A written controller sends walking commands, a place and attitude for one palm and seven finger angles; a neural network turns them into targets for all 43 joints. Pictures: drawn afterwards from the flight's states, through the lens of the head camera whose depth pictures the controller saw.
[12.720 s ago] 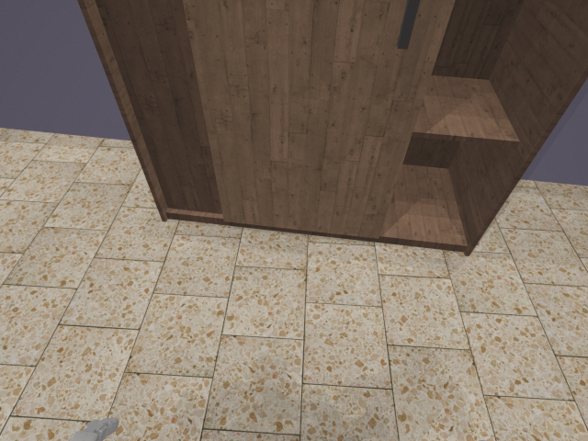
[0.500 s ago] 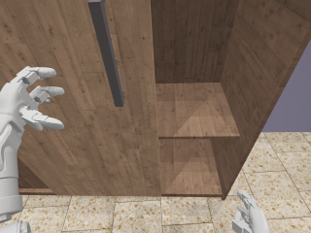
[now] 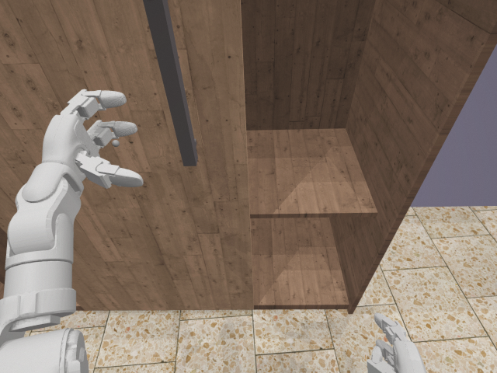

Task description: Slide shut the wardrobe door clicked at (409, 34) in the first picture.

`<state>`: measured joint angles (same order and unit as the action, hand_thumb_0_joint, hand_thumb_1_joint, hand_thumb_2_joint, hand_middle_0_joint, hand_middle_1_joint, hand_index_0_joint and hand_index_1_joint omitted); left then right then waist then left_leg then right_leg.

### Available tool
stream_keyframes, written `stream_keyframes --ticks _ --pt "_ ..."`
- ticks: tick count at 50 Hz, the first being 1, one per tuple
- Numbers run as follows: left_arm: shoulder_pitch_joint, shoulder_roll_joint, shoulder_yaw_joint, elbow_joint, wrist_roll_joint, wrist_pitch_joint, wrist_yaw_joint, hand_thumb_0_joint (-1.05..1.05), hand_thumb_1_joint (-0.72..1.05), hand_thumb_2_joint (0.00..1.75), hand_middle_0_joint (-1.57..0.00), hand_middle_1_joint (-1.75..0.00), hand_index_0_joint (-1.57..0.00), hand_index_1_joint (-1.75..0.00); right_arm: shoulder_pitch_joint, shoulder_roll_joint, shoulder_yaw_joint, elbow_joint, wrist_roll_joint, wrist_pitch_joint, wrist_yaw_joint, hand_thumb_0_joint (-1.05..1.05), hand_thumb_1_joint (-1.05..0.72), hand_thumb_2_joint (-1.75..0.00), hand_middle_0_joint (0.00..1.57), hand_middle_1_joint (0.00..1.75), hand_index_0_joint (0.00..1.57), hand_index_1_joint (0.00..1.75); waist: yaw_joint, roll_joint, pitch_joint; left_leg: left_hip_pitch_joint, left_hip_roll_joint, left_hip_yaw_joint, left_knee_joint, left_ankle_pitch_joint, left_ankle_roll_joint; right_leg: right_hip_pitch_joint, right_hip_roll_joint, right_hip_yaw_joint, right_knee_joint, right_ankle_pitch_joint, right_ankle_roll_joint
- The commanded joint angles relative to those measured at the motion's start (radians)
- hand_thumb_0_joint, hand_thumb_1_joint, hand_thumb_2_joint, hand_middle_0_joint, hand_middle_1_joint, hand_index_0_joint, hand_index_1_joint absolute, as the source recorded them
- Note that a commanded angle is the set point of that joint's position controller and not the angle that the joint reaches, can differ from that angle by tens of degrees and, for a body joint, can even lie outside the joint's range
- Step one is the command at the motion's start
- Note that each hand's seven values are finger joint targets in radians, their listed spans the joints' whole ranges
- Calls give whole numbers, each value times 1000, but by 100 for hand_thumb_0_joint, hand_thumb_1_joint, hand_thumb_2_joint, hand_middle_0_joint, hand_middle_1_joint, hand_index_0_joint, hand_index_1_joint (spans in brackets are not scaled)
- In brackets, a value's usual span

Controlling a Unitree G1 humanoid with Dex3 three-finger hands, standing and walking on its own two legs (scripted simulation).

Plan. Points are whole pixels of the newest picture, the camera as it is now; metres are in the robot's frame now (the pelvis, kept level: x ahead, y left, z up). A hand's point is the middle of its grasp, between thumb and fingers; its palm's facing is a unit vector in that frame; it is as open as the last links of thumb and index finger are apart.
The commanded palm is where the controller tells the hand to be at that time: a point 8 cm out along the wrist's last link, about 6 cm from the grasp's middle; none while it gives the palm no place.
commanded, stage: move the hooked fingers beside the handle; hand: left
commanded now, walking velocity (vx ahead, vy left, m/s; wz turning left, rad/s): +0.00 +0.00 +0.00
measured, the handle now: (178, 89) +0.49 +0.15 +0.24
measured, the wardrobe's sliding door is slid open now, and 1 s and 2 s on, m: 0.38 0.38 0.38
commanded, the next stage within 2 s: none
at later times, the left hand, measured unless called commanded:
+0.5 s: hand (138, 117) +0.43 +0.20 +0.23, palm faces +0.08 -1.00 -0.01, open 14.0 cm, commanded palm +0.40 +0.26 +0.21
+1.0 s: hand (139, 128) +0.42 +0.20 +0.21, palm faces +0.07 -1.00 -0.01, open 14.0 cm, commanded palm +0.40 +0.25 +0.22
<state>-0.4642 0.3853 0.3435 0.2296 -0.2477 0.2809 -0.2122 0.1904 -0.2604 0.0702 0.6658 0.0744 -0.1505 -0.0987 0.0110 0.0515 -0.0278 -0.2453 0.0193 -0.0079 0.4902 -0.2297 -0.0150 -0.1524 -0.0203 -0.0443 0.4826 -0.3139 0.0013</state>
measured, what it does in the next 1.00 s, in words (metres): stands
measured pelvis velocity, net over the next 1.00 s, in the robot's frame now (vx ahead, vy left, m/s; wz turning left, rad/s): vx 0.01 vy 0.00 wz -0.01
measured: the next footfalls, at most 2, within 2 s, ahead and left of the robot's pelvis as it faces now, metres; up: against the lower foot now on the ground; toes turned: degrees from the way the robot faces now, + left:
none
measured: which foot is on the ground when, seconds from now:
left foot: down 0.00-1.00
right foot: down 0.00-1.00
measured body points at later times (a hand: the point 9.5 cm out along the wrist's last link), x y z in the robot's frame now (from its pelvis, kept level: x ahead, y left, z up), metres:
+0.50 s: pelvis +0.00 -0.01 +0.00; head +0.00 -0.03 +0.45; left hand +0.42 +0.25 +0.23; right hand +0.12 -0.27 -0.10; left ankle +0.02 +0.13 -0.74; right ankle -0.03 -0.12 -0.74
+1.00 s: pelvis +0.01 +0.00 +0.00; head +0.01 -0.01 +0.45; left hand +0.41 +0.25 +0.22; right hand +0.16 -0.25 -0.10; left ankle +0.02 +0.13 -0.74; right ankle -0.03 -0.12 -0.74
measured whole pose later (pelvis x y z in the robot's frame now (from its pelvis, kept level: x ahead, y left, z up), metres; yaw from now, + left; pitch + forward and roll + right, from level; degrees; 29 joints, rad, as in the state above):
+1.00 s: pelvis +0.01 +0.00 +0.00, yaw -1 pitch +1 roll +0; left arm -0.63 0.38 0.31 0.47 -0.20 0.20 -0.17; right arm 0.23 -0.27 0.04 0.67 0.07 -0.12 -0.08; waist -0.01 0.05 -0.03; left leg -0.27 0.03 0.00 0.49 -0.24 -0.01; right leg -0.18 -0.01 -0.03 0.47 -0.31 0.00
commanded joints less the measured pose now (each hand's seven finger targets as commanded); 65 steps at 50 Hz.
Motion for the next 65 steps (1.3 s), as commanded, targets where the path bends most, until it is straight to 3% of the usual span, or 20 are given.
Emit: stream_keyframes --ticks 1,4,7,13,17,18,19,24,25,29,33,34,39,41,44,47,51,54,58,65 --pt "-480 297 96 -177 3 -99 30 0 -50 30 -30 -120 -30 -120 -108 -115 -50 -146 -1 -51 -5 0 -90 -90 20 30 20 30 -3 18 -269 211 -23 -6 -37 227 43 -45 25 -15 -68 306 -18" --pt "-446 312 100 -36 11 -71 26 0 -50 30 -30 -120 -30 -120 -84 -128 -55 -128 1 -38 -5 0 -90 -90 20 30 20 30 -2 -8 -207 164 -25 0 -42 187 45 -53 24 -12 -85 279 -17" --pt "-505 254 21 13 15 -56 6 0 -50 30 -30 -120 -30 -120 -76 -130 -57 -136 10 -34 -5 0 -90 -90 20 30 20 30 -25 -3 -184 160 -25 0 -44 164 46 -87 24 -11 -91 266 -14" --pt "-652 297 47 5 7 -135 3 0 -50 30 -30 -120 -30 -120 -51 -134 -67 -127 5 -44 -7 0 -90 -90 20 30 20 30 -40 -33 -262 193 -26 1 -28 181 53 -76 30 0 -85 286 -13" --pt "-704 335 74 38 27 -183 24 0 -50 30 -30 -120 -30 -120 -24 -135 -71 -109 -1 -52 -4 0 -90 -90 20 30 20 30 -39 1 -297 202 -26 5 -24 197 54 -60 29 8 -83 296 -14" --pt "-706 312 53 51 29 -185 24 0 -50 30 -30 -120 -30 -120 -22 -134 -71 -110 0 -51 -3 0 -90 -90 20 30 20 30 -42 7 -300 201 -27 11 -23 199 54 -61 27 10 -81 306 -12" --pt "-691 351 87 87 35 -186 30 0 -50 30 -30 -120 -30 -120 -8 -139 -73 -100 -4 -48 -2 0 -90 -90 20 30 20 30 -33 -8 -302 183 -27 11 -21 202 54 -42 26 9 -83 308 -14" --pt "-642 354 85 247 47 -163 17 0 -50 30 -30 -120 -30 -120 23 -150 -80 -98 0 -32 4 0 -90 -90 20 30 20 30 -29 -41 -252 121 -28 22 -21 194 55 -48 27 8 -82 325 -11" --pt "-665 329 54 264 49 -160 10 0 -50 30 -30 -120 -30 -120 25 -150 -79 -102 3 -31 4 0 -90 -90 20 30 20 30 -42 -40 -232 120 -28 25 -20 193 57 -70 27 10 -82 335 -7" --pt "-665 330 66 132 48 -203 4 0 -50 30 -30 -120 -30 -120 24 -143 -90 -135 -3 -30 14 0 -90 -90 20 30 20 30 -21 12 -356 181 -28 26 -3 298 57 -2 28 10 -55 435 -17" --pt "-654 348 118 62 29 -225 5 0 -50 30 -30 -120 -30 -120 23 -142 -93 -140 -5 -29 16 0 -90 -90 20 30 20 30 -19 -28 -382 199 -25 30 -4 347 60 21 35 7 -47 504 -12" --pt "-614 371 137 55 31 -224 10 0 -50 30 -30 -120 -30 -120 22 -144 -93 -138 -6 -25 17 0 -90 -90 20 30 20 30 -9 -25 -376 193 -23 30 -5 351 60 35 34 3 -48 493 -16" --pt "-543 303 81 61 42 -160 12 0 -50 30 -30 -120 -30 -120 5 -140 -91 -143 3 -14 20 0 -90 -90 20 30 20 30 -15 7 -275 173 -24 35 -10 326 57 -18 34 -5 -60 456 -17" --pt "-579 261 28 82 40 -133 10 0 -50 30 -30 -120 -30 -120 3 -142 -88 -138 7 -10 17 0 -90 -90 20 30 20 30 -40 -8 -224 163 -21 27 -18 275 56 -74 38 -8 -71 401 -12" --pt "-643 212 -14 9 24 -134 19 0 -50 30 -30 -120 -30 -120 -12 -136 -87 -140 5 -12 10 0 -90 -90 20 30 20 30 -50 5 -250 201 -21 19 -14 251 57 -87 38 -5 -80 354 -16" --pt "-725 255 19 -17 26 -158 40 0 -50 30 -30 -120 -30 -120 -13 -136 -82 -130 -1 -18 3 0 -90 -90 20 30 20 30 -56 -17 -308 230 -18 4 -15 264 55 -76 40 -4 -71 353 -17" --pt "-748 234 7 -25 41 -180 68 0 -50 30 -30 -120 -30 -120 -21 -123 -74 -120 -7 -24 9 0 -90 -90 20 30 20 30 -49 49 -346 264 -18 1 -8 304 48 -66 36 -2 -62 376 -21" --pt "-654 272 52 126 49 -141 78 0 -50 30 -30 -120 -30 -120 -7 -133 -73 -104 -10 -7 8 0 -90 -90 20 30 20 30 -31 -29 -278 188 -19 4 -21 263 47 -52 36 -7 -72 354 -20" --pt "-645 249 16 246 59 -97 63 0 -50 30 -30 -120 -30 -120 -2 -136 -72 -118 0 8 8 0 -90 -90 20 30 20 30 -38 -71 -216 133 -22 14 -29 218 51 -82 31 -5 -78 339 -12" --pt "-764 338 72 38 56 -226 43 0 -50 30 -30 -120 -30 -120 4 -132 -81 -149 -10 0 9 0 -90 -90 20 30 20 30 -39 9 -397 228 -21 15 -4 321 57 -2 36 13 -56 435 -18"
